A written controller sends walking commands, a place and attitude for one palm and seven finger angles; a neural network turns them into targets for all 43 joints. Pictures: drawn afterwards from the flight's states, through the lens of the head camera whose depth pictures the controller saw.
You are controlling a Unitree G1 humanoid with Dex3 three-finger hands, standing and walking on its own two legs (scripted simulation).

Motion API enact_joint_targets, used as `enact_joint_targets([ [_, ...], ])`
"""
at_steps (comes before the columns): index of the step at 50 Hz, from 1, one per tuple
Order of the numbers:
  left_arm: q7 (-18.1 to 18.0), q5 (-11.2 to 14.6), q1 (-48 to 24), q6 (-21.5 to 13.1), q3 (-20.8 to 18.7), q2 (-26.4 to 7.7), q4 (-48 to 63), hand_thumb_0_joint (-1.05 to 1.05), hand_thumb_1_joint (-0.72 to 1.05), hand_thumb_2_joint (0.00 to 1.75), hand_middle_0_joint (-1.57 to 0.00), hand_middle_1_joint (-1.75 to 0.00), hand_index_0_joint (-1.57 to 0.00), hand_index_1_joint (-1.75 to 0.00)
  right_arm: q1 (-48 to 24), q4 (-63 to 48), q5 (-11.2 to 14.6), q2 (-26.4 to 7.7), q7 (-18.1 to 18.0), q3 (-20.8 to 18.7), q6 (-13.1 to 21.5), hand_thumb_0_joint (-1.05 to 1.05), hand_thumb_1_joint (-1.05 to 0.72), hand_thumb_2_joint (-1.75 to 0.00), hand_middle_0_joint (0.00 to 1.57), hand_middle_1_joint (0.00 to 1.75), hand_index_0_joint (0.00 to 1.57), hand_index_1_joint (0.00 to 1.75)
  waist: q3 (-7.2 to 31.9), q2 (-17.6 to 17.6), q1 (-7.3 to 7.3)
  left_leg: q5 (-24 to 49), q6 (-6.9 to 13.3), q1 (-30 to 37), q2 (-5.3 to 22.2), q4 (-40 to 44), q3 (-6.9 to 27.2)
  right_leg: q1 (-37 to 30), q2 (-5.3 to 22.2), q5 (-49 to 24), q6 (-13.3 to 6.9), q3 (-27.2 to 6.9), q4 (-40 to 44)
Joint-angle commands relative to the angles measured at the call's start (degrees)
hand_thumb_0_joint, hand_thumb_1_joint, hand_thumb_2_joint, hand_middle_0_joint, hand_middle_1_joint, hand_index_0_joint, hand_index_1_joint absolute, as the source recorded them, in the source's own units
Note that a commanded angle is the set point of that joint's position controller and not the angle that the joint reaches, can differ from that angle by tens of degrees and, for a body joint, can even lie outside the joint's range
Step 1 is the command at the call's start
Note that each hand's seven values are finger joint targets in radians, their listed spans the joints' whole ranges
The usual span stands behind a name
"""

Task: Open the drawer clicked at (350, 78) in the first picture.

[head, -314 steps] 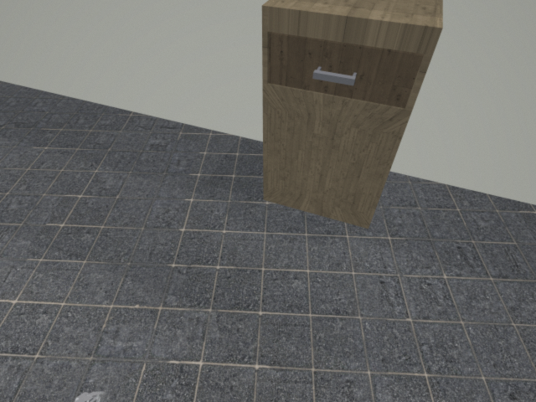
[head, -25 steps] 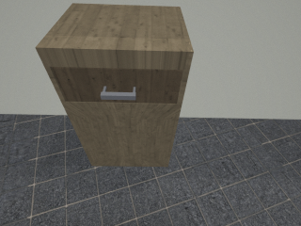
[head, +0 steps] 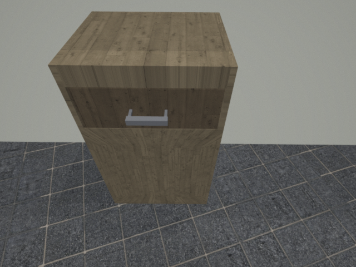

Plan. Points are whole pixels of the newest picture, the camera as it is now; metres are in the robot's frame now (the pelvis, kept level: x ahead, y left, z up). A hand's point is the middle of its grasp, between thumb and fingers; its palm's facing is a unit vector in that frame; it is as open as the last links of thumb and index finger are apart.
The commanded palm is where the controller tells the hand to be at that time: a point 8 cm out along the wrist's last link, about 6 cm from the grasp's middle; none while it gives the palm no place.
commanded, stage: look again from close up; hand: left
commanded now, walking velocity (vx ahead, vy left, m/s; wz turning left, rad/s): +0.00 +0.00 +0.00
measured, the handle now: (147, 116) +0.58 +0.13 -0.02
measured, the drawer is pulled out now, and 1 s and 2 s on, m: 0.00 0.00 0.00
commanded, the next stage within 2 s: shuffle to correct the standing spot in 0.06 s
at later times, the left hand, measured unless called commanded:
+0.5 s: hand out of the picture +0.01 +0.13 -0.18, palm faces +0.01 -0.98 -0.19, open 7.4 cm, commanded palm none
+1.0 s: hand out of the picture +0.06 +0.10 -0.18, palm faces +0.06 -0.97 -0.22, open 7.3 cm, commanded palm none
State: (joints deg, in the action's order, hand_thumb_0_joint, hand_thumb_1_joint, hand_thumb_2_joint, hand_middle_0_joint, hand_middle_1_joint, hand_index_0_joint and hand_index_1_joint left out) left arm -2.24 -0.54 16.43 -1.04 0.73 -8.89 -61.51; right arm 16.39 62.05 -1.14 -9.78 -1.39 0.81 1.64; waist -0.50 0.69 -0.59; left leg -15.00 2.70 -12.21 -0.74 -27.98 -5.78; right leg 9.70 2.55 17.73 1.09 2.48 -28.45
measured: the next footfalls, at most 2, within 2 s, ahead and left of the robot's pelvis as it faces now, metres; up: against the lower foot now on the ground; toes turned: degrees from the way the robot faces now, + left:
left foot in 0.72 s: +0.11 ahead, +0.06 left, +0.00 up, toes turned +4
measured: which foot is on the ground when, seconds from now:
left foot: down 0.00-0.48, up 0.50-0.70, down 0.72-1.00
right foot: down 0.00-1.00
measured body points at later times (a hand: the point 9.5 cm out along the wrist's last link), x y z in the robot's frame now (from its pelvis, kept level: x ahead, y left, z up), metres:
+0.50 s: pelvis +0.03 -0.04 -0.01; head +0.04 -0.05 +0.44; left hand +0.01 +0.18 -0.16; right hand +0.00 -0.26 -0.17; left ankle +0.00 +0.08 -0.73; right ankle -0.02 -0.12 -0.74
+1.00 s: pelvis +0.06 -0.07 -0.01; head +0.08 -0.08 +0.44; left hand +0.06 +0.15 -0.16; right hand +0.15 -0.27 -0.16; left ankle +0.09 +0.05 -0.74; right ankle -0.02 -0.12 -0.74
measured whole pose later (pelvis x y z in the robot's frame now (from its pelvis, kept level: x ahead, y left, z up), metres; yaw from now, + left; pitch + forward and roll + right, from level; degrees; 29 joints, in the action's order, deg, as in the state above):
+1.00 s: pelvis +0.06 -0.07 -0.01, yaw -1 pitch +1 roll +1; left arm -3.4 -1.3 18.5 -0.3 -0.7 -6.7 -58.9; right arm 8.0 58.3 -0.8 -7.4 -2.5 -0.6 -0.3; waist -1.4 0.5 1.5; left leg -13.5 1.1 -18.6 1.2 -32.1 -6.4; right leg 7.8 -1.7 23.3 -4.1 5.9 -30.3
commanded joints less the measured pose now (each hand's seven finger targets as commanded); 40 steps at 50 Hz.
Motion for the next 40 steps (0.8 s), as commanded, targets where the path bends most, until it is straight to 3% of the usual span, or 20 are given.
enact_joint_targets([
  [1, -0.2, -0.3, 4.0, -0.5, -1.2, -5.3, 1.0, 0.00, 0.90, 0.90, -0.20, -0.30, -0.20, -0.30, 2.7, -1.2, 0.3, -5.3, -0.2, -0.8, 0.7, 0.00, -0.90, -0.90, 0.20, 0.30, 0.20, 0.30, -2.4, -0.8, 0.69, 14.5, 0.2, 1.4, 7.1, 5.9, 7.1, 1.5, 3.3, -11.4, -2.7, -3.5, 4.3],
  [8, -0.2, -0.3, 3.6, -0.3, -1.3, -5.4, 0.4, 0.00, 0.90, 0.90, -0.20, -0.30, -0.20, -0.30, 2.2, -0.2, 0.3, -5.3, -0.3, -0.8, 0.6, 0.00, -0.90, -0.90, 0.20, 0.30, 0.20, 0.30, -2.1, -0.2, 0.60, 13.4, 0.1, 2.0, 7.2, 6.6, 6.8, 1.1, 3.4, -11.0, -2.6, -3.7, 5.0],
  [10, 0.0, -0.4, 4.1, 0.1, -1.3, -4.8, -0.1, 0.00, 0.90, 0.90, -0.20, -0.30, -0.20, -0.30, 2.6, 0.2, 0.2, -5.2, -0.3, -0.9, 0.4, 0.00, -0.90, -0.90, 0.20, 0.30, 0.20, 0.30, -2.4, -0.4, 0.44, 7.9, 0.5, 2.1, 7.9, 7.4, 7.5, 1.9, 2.6, -5.6, -2.6, -2.5, 4.2],
  [13, 0.6, -1.0, 4.2, 0.8, -1.6, -4.1, 0.4, 0.00, 0.90, 0.90, -0.20, -0.30, -0.20, -0.30, 3.4, 0.2, -0.1, -6.7, -0.5, -1.9, -0.1, 0.00, -0.90, -0.90, 0.20, 0.30, 0.20, 0.30, -4.5, 2.2, -0.19, -1.8, 2.0, 1.6, 11.0, 10.5, 10.9, 6.4, 0.6, 1.1, -2.7, 0.1, 0.7],
  [17, 1.6, -1.6, 3.8, 1.6, -2.2, -3.4, 2.3, 0.00, 0.90, 0.90, -0.20, -0.30, -0.20, -0.30, 5.2, -0.9, -0.4, -8.9, -1.2, -3.5, -0.6, 0.00, -0.90, -0.90, 0.20, 0.30, 0.20, 0.30, -6.0, 6.0, -0.86, -8.3, 6.4, 2.3, 17.3, 13.0, 18.1, 14.2, -1.0, 7.3, -2.9, 2.0, -7.5],
  [20, 2.3, -1.6, 5.5, 1.3, -2.8, -2.5, 2.6, 0.00, 0.90, 0.90, -0.20, -0.30, -0.20, -0.30, 4.0, -2.0, -0.6, -8.5, -1.3, -3.8, -0.4, 0.00, -0.90, -0.90, 0.20, 0.30, 0.20, 0.30, -3.9, 4.2, 0.55, -5.1, 5.8, -2.8, 16.5, 8.8, 14.2, 8.1, -0.8, 3.6, -3.5, 1.6, -2.8],
  [22, 2.1, -1.5, 9.7, 0.6, -3.1, -3.8, 1.4, 0.00, 0.90, 0.90, -0.20, -0.30, -0.20, -0.30, 2.4, -2.8, -0.4, -5.8, -1.0, -3.4, -0.2, 0.00, -0.90, -0.90, 0.20, 0.30, 0.20, 0.30, -3.3, -3.1, 2.40, -6.1, 2.6, -11.3, 10.3, 0.8, 7.2, -1.2, 2.9, 2.5, -5.0, -4.0, 4.6],
  [23, 1.7, -1.5, 12.0, 0.2, -3.6, -6.0, 0.6, 0.00, 0.90, 0.90, -0.20, -0.30, -0.20, -0.30, 1.2, -3.6, -0.1, -3.4, -0.8, -2.7, 0.0, 0.00, -0.90, -0.90, 0.20, 0.30, 0.20, 0.30, -3.7, -13.6, 3.17, -7.9, 0.4, -17.2, 4.3, -8.7, 0.3, -5.9, 7.8, -0.4, -7.4, -11.6, 9.4],
  [24, 1.1, -1.3, 15.1, -0.2, -4.1, -7.4, -0.3, 0.00, 0.90, 0.90, -0.20, -0.30, -0.20, -0.30, -1.7, -5.0, -0.1, -2.1, -0.6, -2.3, 0.0, 0.00, -0.90, -0.90, 0.20, 0.30, 0.20, 0.30, -4.6, -18.2, 4.71, -16.1, -0.4, -22.5, 2.0, -18.4, -1.4, -7.3, 14.1, -8.9, -10.9, -18.3, 13.5],
  [25, 0.8, -1.4, 16.4, -0.5, -3.7, -6.8, -0.7, 0.00, 0.90, 0.90, -0.20, -0.30, -0.20, -0.30, -4.1, -5.8, -0.1, -2.4, -0.5, -2.5, -0.1, 0.00, -0.90, -0.90, 0.20, 0.30, 0.20, 0.30, -5.1, -13.3, 5.17, -18.9, 0.0, -24.5, 2.7, -26.9, 1.5, -7.2, 16.8, -19.3, -14.2, -19.3, 13.4],
  [26, 0.3, -1.5, 16.3, -0.8, -3.7, -5.7, -1.0, 0.00, 0.90, 0.90, -0.20, -0.30, -0.20, -0.30, -4.3, -5.7, -0.1, -1.3, -0.3, -2.6, 0.0, 0.00, -0.90, -0.90, 0.20, 0.30, 0.20, 0.30, -5.0, -7.0, 4.16, -17.7, -0.1, -25.9, 3.3, -31.6, 2.0, -8.9, 17.0, -26.4, -16.5, -18.1, 11.6],
  [27, 0.1, -1.5, 14.9, -1.0, -3.5, -5.4, -0.9, 0.00, 0.90, 0.90, -0.20, -0.30, -0.20, -0.30, -4.3, -5.2, -0.1, -0.7, 0.0, -2.6, 0.1, 0.00, -0.90, -0.90, 0.20, 0.30, 0.20, 0.30, -4.2, -3.9, 3.31, -16.4, -0.2, -26.0, 3.8, -32.7, 2.1, -9.5, 15.2, -32.3, -16.4, -14.1, 9.6],
  [30, -0.2, -1.5, 12.3, -1.5, -2.9, -4.4, -0.5, 0.00, 0.90, 0.90, -0.20, -0.30, -0.20, -0.30, -3.6, -5.1, 0.1, 0.7, 0.5, -2.1, -0.3, 0.00, -0.90, -0.90, 0.20, 0.30, 0.20, 0.30, -2.5, -5.4, 1.75, -11.3, -1.2, -20.9, 3.8, -24.4, 0.8, -7.8, 11.9, -40.0, -13.9, -7.0, 8.2],
  [32, -0.4, -1.2, 10.5, -1.5, -2.5, -3.8, -0.3, 0.00, 0.90, 0.90, -0.20, -0.30, -0.20, -0.30, -2.8, -3.9, 0.5, 2.3, 0.3, -1.2, -0.2, 0.00, -0.90, -0.90, 0.20, 0.30, 0.20, 0.30, -2.5, -4.4, 0.96, -5.9, -1.7, -12.0, 3.0, -13.8, 0.3, -3.7, 9.9, -43.5, -11.7, -4.3, 6.9],
  [34, -0.3, -0.5, 9.2, -1.4, -1.9, -3.5, -0.5, 0.00, 0.90, 0.90, -0.20, -0.30, -0.20, -0.30, 1.4, -1.5, 0.6, 1.7, -0.3, -0.7, 0.0, 0.00, -0.90, -0.90, 0.20, 0.30, 0.20, 0.30, 0.3, -5.3, -0.82, 6.0, -1.8, -1.2, 2.0, -1.5, 0.5, -2.3, 6.4, -43.5, -7.9, -1.6, 1.9],
  [35, -0.4, -0.3, 9.5, -1.3, -1.9, -3.4, -0.6, 0.00, 0.90, 0.90, -0.20, -0.30, -0.20, -0.30, 3.8, -0.7, 0.6, -0.7, -0.7, -1.2, 0.4, 0.00, -0.90, -0.90, 0.20, 0.30, 0.20, 0.30, 2.5, -3.5, -1.33, 21.3, -0.8, 5.1, 4.7, 1.6, 2.8, -0.8, 5.1, -38.5, -5.4, -1.2, -1.2],
  [36, -0.6, -0.2, 11.5, -0.9, -1.8, -2.2, -0.4, 0.00, 0.90, 0.90, -0.20, -0.30, -0.20, -0.30, 4.9, -0.7, 0.6, -3.8, -1.0, -1.6, 0.9, 0.00, -0.90, -0.90, 0.20, 0.30, 0.20, 0.30, 5.4, 0.6, -0.52, 39.8, 2.7, 11.1, 11.3, -1.1, 8.7, 3.0, 3.3, -26.0, -2.8, -0.7, -2.6],
  [37, -1.2, -0.4, 12.7, -0.3, -1.8, -0.6, 0.0, 0.00, 0.90, 0.90, -0.20, -0.30, -0.20, -0.30, 5.0, -1.2, 0.7, -5.7, -1.3, -2.0, 0.3, 0.00, -0.90, -0.90, 0.20, 0.30, 0.20, 0.30, 4.1, 3.9, 0.07, 47.9, 5.3, 10.2, 15.2, -1.4, 10.5, 4.1, 1.6, -12.4, -1.6, -0.1, -1.5],
  [38, -1.4, -0.4, 12.7, 0.0, -1.6, -0.6, -0.6, 0.00, 0.90, 0.90, -0.20, -0.30, -0.20, -0.30, 2.5, -1.3, 0.9, -5.9, -1.7, -1.8, 0.2, 0.00, -0.90, -0.90, 0.20, 0.30, 0.20, 0.30, 2.9, 8.6, 0.91, 51.9, 6.9, 9.4, 16.8, -0.2, 12.8, 4.4, 0.7, -3.4, -1.0, 0.4, -1.6],
  [40, -1.2, -0.2, 11.3, 0.7, -1.7, -1.6, -0.7, 0.00, 0.90, 0.90, -0.20, -0.30, -0.20, -0.30, -0.1, -2.1, 1.1, -5.6, -2.1, -1.9, -0.1, 0.00, -0.90, -0.90, 0.20, 0.30, 0.20, 0.30, 0.3, 10.1, 1.09, 50.6, 7.5, 6.3, 16.6, 3.1, 13.7, 4.1, 0.8, 2.4, -1.1, -0.1, -1.9],
])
